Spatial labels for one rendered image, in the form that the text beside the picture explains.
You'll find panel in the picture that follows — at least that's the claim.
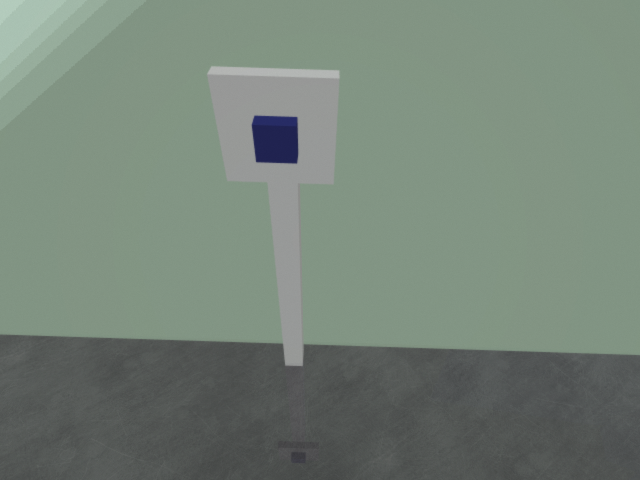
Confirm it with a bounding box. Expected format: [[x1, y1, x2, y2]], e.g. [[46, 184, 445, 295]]
[[207, 66, 340, 366]]

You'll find button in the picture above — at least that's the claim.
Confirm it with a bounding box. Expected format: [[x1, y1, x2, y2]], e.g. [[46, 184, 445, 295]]
[[252, 116, 298, 164]]

